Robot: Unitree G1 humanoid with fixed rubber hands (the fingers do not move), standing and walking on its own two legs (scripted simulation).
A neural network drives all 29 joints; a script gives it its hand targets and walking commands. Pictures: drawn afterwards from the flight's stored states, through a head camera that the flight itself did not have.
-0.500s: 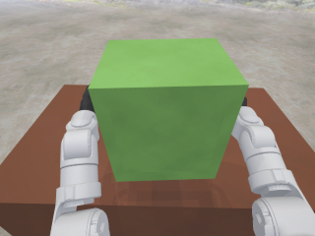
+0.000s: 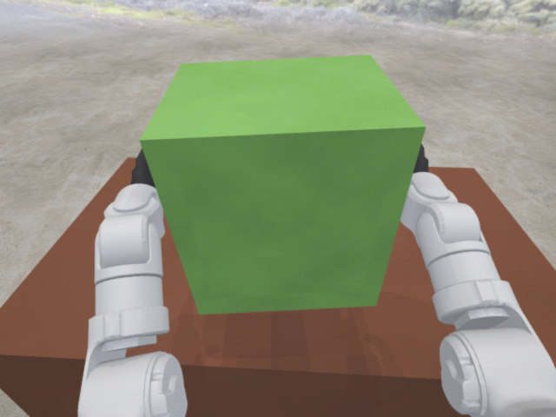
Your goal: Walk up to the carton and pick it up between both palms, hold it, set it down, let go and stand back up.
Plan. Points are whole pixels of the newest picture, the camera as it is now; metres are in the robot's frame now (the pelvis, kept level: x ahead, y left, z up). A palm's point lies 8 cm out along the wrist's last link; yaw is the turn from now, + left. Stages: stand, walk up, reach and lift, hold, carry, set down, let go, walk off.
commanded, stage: hold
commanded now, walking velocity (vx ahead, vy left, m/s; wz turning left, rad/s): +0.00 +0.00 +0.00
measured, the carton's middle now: (282, 188) +0.40 -0.01 +0.20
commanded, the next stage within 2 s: none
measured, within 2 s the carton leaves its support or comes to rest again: neither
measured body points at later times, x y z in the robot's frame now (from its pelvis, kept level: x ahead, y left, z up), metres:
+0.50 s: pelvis +0.00 +0.00 +0.00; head -0.07 +0.02 +0.44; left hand +0.37 +0.17 +0.23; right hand +0.38 -0.19 +0.24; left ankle -0.01 +0.15 -0.75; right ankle +0.05 -0.15 -0.75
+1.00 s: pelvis +0.00 +0.00 +0.00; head -0.07 +0.01 +0.44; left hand +0.38 +0.18 +0.24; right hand +0.38 -0.18 +0.25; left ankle -0.01 +0.15 -0.75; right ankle +0.04 -0.15 -0.75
